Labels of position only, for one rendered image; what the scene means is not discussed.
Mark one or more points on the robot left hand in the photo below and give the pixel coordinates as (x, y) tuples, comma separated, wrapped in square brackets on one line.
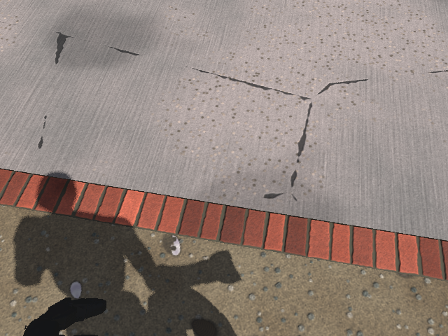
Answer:
[(63, 314)]

